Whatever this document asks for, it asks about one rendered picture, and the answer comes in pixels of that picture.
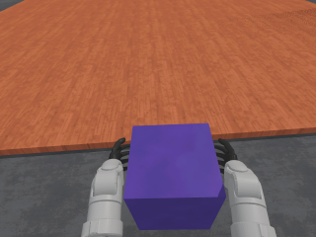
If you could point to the robot left hand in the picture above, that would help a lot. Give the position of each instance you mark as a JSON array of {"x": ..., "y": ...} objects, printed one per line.
[{"x": 117, "y": 154}]

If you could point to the carton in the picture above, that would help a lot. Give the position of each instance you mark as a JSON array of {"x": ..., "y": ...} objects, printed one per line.
[{"x": 173, "y": 179}]

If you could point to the right robot forearm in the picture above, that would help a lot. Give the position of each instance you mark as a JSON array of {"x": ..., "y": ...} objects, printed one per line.
[{"x": 247, "y": 202}]

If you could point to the left robot forearm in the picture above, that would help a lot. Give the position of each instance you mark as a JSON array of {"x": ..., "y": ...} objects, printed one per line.
[{"x": 105, "y": 200}]

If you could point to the robot right hand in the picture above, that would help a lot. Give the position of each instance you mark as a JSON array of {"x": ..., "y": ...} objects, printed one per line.
[{"x": 227, "y": 155}]

